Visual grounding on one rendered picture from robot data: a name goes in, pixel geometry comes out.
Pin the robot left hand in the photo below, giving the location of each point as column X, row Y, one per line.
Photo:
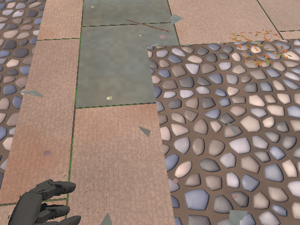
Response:
column 30, row 210

